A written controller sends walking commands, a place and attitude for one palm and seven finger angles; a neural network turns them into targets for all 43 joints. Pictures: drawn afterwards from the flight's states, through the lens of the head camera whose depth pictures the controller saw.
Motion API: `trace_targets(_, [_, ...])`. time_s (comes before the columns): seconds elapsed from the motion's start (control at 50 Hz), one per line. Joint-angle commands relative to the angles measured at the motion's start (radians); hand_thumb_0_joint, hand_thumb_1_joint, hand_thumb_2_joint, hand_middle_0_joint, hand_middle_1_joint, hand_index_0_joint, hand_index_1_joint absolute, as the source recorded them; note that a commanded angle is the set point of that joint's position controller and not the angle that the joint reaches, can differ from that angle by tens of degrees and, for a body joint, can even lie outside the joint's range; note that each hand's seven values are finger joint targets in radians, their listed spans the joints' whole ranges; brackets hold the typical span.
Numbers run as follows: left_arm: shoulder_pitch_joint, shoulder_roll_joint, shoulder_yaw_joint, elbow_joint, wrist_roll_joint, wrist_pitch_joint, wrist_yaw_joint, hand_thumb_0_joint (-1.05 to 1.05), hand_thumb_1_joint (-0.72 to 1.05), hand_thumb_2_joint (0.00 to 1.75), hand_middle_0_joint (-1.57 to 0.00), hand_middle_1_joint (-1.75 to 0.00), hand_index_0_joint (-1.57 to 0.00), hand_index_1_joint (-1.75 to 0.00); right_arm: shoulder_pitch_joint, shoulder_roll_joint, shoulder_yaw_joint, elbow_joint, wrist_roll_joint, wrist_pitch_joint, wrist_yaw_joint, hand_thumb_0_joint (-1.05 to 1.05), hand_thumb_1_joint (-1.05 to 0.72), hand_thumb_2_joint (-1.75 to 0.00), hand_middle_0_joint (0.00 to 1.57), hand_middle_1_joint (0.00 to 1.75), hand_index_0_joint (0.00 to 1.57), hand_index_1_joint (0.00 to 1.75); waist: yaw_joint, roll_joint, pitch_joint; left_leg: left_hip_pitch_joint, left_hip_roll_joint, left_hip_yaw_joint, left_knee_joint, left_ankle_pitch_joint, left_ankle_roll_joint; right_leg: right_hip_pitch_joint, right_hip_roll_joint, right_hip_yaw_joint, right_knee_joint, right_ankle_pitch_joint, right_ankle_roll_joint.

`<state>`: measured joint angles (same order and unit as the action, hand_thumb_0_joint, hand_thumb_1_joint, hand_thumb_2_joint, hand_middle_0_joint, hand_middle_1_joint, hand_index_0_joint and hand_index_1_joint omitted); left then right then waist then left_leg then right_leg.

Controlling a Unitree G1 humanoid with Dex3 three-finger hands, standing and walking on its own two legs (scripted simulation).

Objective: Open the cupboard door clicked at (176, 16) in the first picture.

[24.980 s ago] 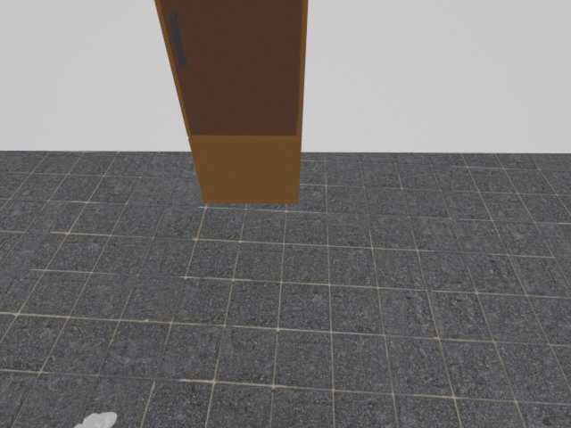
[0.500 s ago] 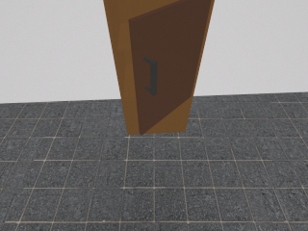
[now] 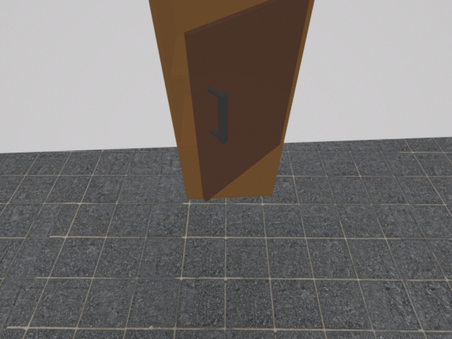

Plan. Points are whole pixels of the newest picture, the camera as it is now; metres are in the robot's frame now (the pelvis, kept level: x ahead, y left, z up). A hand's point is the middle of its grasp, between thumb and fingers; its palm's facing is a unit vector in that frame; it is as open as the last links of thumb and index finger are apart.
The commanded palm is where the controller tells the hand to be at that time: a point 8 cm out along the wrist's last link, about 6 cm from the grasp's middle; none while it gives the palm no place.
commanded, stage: walk to a spot facing it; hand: left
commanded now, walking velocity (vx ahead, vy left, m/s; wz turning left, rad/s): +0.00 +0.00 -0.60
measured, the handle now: (217, 116) +0.63 +0.06 +0.02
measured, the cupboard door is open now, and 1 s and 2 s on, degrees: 41 41 41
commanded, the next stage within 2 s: none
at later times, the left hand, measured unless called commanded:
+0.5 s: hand out of the picture +0.07 +0.15 -0.17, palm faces -0.13 -0.95 -0.29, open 7.4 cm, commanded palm none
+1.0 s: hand (147, 337) +0.16 +0.18 -0.19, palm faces -0.40 -0.89 -0.24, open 7.4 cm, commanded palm none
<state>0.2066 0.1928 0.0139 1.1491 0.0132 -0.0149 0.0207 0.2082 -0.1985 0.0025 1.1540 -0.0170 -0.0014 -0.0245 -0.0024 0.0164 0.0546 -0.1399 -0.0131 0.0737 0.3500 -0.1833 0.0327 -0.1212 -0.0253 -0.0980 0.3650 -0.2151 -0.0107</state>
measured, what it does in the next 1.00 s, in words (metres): steps on the spot, turning right: left foot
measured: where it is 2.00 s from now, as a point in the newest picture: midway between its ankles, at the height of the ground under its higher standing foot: outside the picture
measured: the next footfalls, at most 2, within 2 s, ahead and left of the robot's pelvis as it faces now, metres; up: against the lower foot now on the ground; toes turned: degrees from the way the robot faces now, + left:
left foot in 0.92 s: +0.10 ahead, +0.10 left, +0.00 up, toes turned -29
right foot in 1.28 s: -0.04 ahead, -0.13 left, +0.00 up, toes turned -44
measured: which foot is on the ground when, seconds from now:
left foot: down 0.00-0.36, up 0.38-0.90, down 0.92-1.00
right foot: down 0.00-0.92, up 0.94-1.00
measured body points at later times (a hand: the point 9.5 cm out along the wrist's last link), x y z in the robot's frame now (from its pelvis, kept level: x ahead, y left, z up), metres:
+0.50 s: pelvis -0.01 -0.04 -0.01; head +0.04 -0.08 +0.43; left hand +0.08 +0.20 -0.15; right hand +0.00 -0.30 -0.18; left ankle -0.02 +0.11 -0.67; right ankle -0.02 -0.10 -0.75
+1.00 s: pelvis +0.01 +0.01 -0.01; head +0.07 +0.00 +0.43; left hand +0.18 +0.23 -0.17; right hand +0.01 -0.27 -0.14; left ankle +0.07 +0.12 -0.75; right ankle -0.04 -0.10 -0.70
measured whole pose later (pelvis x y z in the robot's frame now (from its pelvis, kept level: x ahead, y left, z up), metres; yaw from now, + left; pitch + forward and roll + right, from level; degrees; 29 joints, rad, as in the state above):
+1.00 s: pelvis +0.01 +0.01 -0.01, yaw -29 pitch +2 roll -1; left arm 0.22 0.26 0.11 0.92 0.03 0.06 -0.01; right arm 0.12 -0.19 -0.02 0.86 -0.02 0.02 -0.04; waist 0.05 -0.04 0.10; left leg -0.28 0.03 -0.01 0.55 -0.30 -0.01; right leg -0.47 0.10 0.10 0.92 -0.47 0.03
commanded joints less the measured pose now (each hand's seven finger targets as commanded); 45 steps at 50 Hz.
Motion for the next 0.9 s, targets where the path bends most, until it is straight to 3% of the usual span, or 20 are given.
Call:
trace_targets(0.0, [0.058, 0.094, 0.019, -0.024, -0.005, 0.004, 0.01, 0.0, 0.9, 0.9, -0.2, -0.3, -0.2, -0.3, 0.071, -0.073, -0.016, -0.02, -0.002, -0.004, -0.012, 0.0, -0.9, -0.9, 0.2, 0.3, 0.2, 0.3, -0.006, -0.013, -0.019, 0.014, 0.138, -0.088, -0.028, 0.128, -0.008, -0.043, -0.104, 0.124, -0.05, 0.142, -0.024])
trace_targets(0.08, [0.039, 0.125, 0.047, -0.071, 0.002, 0.03, 0.003, 0.0, 0.9, 0.9, -0.2, -0.3, -0.2, -0.3, 0.069, -0.107, -0.044, -0.056, -0.005, 0.014, -0.023, 0.0, -0.9, -0.9, 0.2, 0.3, 0.2, 0.3, -0.013, -0.009, -0.011, 0.004, 0.167, -0.055, 0.022, 0.08, -0.006, -0.116, -0.089, 0.151, 0.033, 0.171, -0.034])
trace_targets(0.16, [0.025, 0.122, 0.065, -0.133, 0.01, 0.047, -0.01, 0.0, 0.9, 0.9, -0.2, -0.3, -0.2, -0.3, 0.06, -0.147, -0.069, -0.112, -0.008, 0.019, -0.028, 0.0, -0.9, -0.9, 0.2, 0.3, 0.2, 0.3, -0.008, 0.038, -0.018, -0.009, 0.241, -0.088, 0.008, 0.027, 0.03, -0.193, -0.036, 0.144, 0.153, 0.11, -0.024])
trace_targets(0.2, [0.033, 0.11, 0.071, -0.158, 0.013, 0.051, -0.015, 0.0, 0.9, 0.9, -0.2, -0.3, -0.2, -0.3, 0.048, -0.168, -0.082, -0.138, -0.007, 0.017, -0.029, 0.0, -0.9, -0.9, 0.2, 0.3, 0.2, 0.3, 0.002, 0.082, -0.039, -0.016, 0.295, -0.116, -0.006, 0.011, 0.061, -0.214, -0.008, 0.132, 0.251, 0.04, -0.018])
trace_targets(0.26, [0.029, 0.092, 0.078, -0.189, 0.016, 0.06, -0.025, 0.0, 0.9, 0.9, -0.2, -0.3, -0.2, -0.3, 0.023, -0.18, -0.093, -0.168, -0.013, 0.012, -0.026, 0.0, -0.9, -0.9, 0.2, 0.3, 0.2, 0.3, 0.012, 0.154, -0.029, -0.06, 0.373, -0.125, -0.021, 0.069, 0.111, -0.228, 0.007, 0.087, 0.393, -0.188, -0.003])
trace_targets(0.3, [0.071, 0.088, 0.085, -0.193, 0.016, 0.055, -0.028, 0.0, 0.9, 0.9, -0.2, -0.3, -0.2, -0.3, -0.013, -0.18, -0.093, -0.194, -0.012, 0.013, -0.024, 0.0, -0.9, -0.9, 0.2, 0.3, 0.2, 0.3, 0.044, 0.092, -0.031, -0.113, 0.349, -0.063, 0.072, 0.108, 0.084, -0.149, -0.004, 0.089, 0.299, -0.114, -0.007])
trace_targets(0.32, [0.108, 0.116, 0.09, -0.184, 0.019, 0.049, -0.026, 0.0, 0.9, 0.9, -0.2, -0.3, -0.2, -0.3, -0.039, -0.17, -0.094, -0.209, -0.008, 0.017, -0.023, 0.0, -0.9, -0.9, 0.2, 0.3, 0.2, 0.3, 0.063, -0.011, -0.023, -0.172, 0.276, -0.001, 0.194, 0.046, 0.032, -0.092, -0.032, 0.158, 0.169, 0.08, -0.026])
trace_targets(0.34, [0.126, 0.197, 0.104, -0.184, 0.029, 0.037, -0.015, 0.0, 0.9, 0.9, -0.2, -0.3, -0.2, -0.3, -0.037, -0.114, -0.092, -0.234, 0.003, 0.022, -0.019, 0.0, -0.9, -0.9, 0.2, 0.3, 0.2, 0.3, 0.059, -0.271, -0.039, -0.297, 0.127, 0.117, 0.404, -0.205, -0.046, -0.028, -0.223, 0.437, 0.019, 0.235, -0.09])
trace_targets(0.36, [0.173, 0.233, 0.113, -0.174, 0.017, 0.032, -0.003, 0.0, 0.9, 0.9, -0.2, -0.3, -0.2, -0.3, -0.092, -0.105, -0.087, -0.252, 0.002, 0.038, -0.017, 0.0, -0.9, -0.9, 0.2, 0.3, 0.2, 0.3, 0.102, -0.365, -0.032, -0.383, 0.036, 0.034, 0.653, -0.436, -0.067, -0.027, -0.306, 0.611, -0.076, 0.365, -0.144])
trace_targets(0.38, [0.153, 0.217, 0.112, -0.178, 0.012, 0.034, 0.007, 0.0, 0.9, 0.9, -0.2, -0.3, -0.2, -0.3, -0.092, -0.116, -0.091, -0.246, 0.002, 0.046, -0.015, 0.0, -0.9, -0.9, 0.2, 0.3, 0.2, 0.3, 0.077, -0.278, -0.023, -0.418, 0.051, -0.077, 0.764, -0.387, -0.059, -0.029, -0.285, 0.605, -0.085, 0.295, -0.164])
trace_targets(0.4, [0.101, 0.197, 0.113, -0.193, 0.009, 0.035, 0.014, 0.0, 0.9, 0.9, -0.2, -0.3, -0.2, -0.3, -0.079, -0.113, -0.094, -0.245, 0.003, 0.045, -0.012, 0.0, -0.9, -0.9, 0.2, 0.3, 0.2, 0.3, 0.044, -0.185, -0.028, -0.441, 0.067, -0.101, 0.805, -0.322, -0.064, -0.009, -0.263, 0.569, -0.05, 0.288, -0.177])
trace_targets(0.42, [0.074, 0.188, 0.108, -0.211, 0.007, 0.03, 0.014, 0.0, 0.9, 0.9, -0.2, -0.3, -0.2, -0.3, -0.073, -0.103, -0.089, -0.241, 0.003, 0.042, -0.009, 0.0, -0.9, -0.9, 0.2, 0.3, 0.2, 0.3, 0.032, -0.119, -0.055, -0.44, 0.076, -0.11, 0.819, -0.267, -0.073, 0.01, -0.234, 0.519, -0.034, 0.279, -0.188])
trace_targets(0.46, [0.072, 0.175, 0.105, -0.222, 0.006, 0.022, 0.013, 0.0, 0.9, 0.9, -0.2, -0.3, -0.2, -0.3, -0.08, -0.089, -0.086, -0.246, 0.0, 0.042, -0.008, 0.0, -0.9, -0.9, 0.2, 0.3, 0.2, 0.3, 0.029, -0.083, -0.087, -0.428, 0.075, -0.105, 0.798, -0.215, -0.088, 0.037, -0.194, 0.465, -0.019, 0.328, -0.173])
trace_targets(0.54, [0.107, 0.18, 0.109, -0.22, 0.007, 0.022, 0.01, 0.0, 0.9, 0.9, -0.2, -0.3, -0.2, -0.3, -0.105, -0.091, -0.084, -0.262, 0.002, 0.045, -0.015, 0.0, -0.9, -0.9, 0.2, 0.3, 0.2, 0.3, 0.042, -0.108, -0.099, -0.438, 0.065, -0.112, 0.744, -0.201, -0.1, 0.091, -0.166, 0.47, -0.012, 0.402, -0.149])
trace_targets(0.6, [0.126, 0.182, 0.111, -0.224, 0.011, 0.023, 0.009, 0.0, 0.9, 0.9, -0.2, -0.3, -0.2, -0.3, -0.136, -0.095, -0.082, -0.286, 0.005, 0.039, -0.018, 0.0, -0.9, -0.9, 0.2, 0.3, 0.2, 0.3, 0.052, -0.122, -0.109, -0.431, 0.056, -0.116, 0.689, -0.223, -0.105, 0.108, -0.162, 0.504, 0.003, 0.455, -0.166])
trace_targets(0.74, [0.109, 0.212, 0.121, -0.259, 0.017, 0.032, 0.003, 0.0, 0.9, 0.9, -0.2, -0.3, -0.2, -0.3, -0.173, -0.094, -0.079, -0.331, 0.014, 0.027, -0.018, 0.0, -0.9, -0.9, 0.2, 0.3, 0.2, 0.3, 0.056, -0.141, -0.113, -0.354, 0.024, -0.116, 0.528, -0.255, -0.09, 0.051, -0.144, 0.585, 0.015, 0.427, -0.197])
trace_targets(0.8, [0.07, 0.219, 0.122, -0.274, 0.019, 0.036, 0.002, 0.0, 0.9, 0.9, -0.2, -0.3, -0.2, -0.3, -0.138, -0.094, -0.078, -0.339, 0.02, 0.02, -0.017, 0.0, -0.9, -0.9, 0.2, 0.3, 0.2, 0.3, 0.031, -0.154, -0.115, -0.251, 0.008, -0.124, 0.384, -0.242, -0.078, -0.026, -0.125, 0.615, 0.034, 0.41, -0.177])
trace_targets(0.84, [0.018, 0.216, 0.12, -0.29, 0.01, 0.04, 0.0, 0.0, 0.9, 0.9, -0.2, -0.3, -0.2, -0.3, -0.043, -0.106, -0.078, -0.315, 0.022, 0.01, -0.023, 0.0, -0.9, -0.9, 0.2, 0.3, 0.2, 0.3, -0.014, -0.14, -0.143, -0.071, 0.007, -0.12, 0.173, -0.11, -0.07, -0.123, -0.083, 0.585, 0.08, 0.338, -0.12])
trace_targets(0.86, [0.0, 0.193, 0.112, -0.303, 0.003, 0.042, -0.002, 0.0, 0.9, 0.9, -0.2, -0.3, -0.2, -0.3, 0.006, -0.136, -0.082, -0.303, 0.018, 0.002, -0.028, 0.0, -0.9, -0.9, 0.2, 0.3, 0.2, 0.3, -0.04, -0.069, -0.143, 0.094, 0.069, -0.155, 0.045, -0.062, -0.052, -0.269, -0.025, 0.531, 0.129, 0.189, -0.073])
trace_targets(0.88, [0.025, 0.134, 0.099, -0.318, -0.006, 0.043, -0.013, 0.0, 0.9, 0.9, -0.2, -0.3, -0.2, -0.3, 0.018, -0.227, -0.096, -0.31, 0.001, -0.007, -0.032, 0.0, -0.9, -0.9, 0.2, 0.3, 0.2, 0.3, -0.036, 0.181, -0.139, 0.217, 0.31, -0.408, -0.061, -0.068, 0.029, -0.472, 0.115, 0.379, 0.277, -0.127, -0.015])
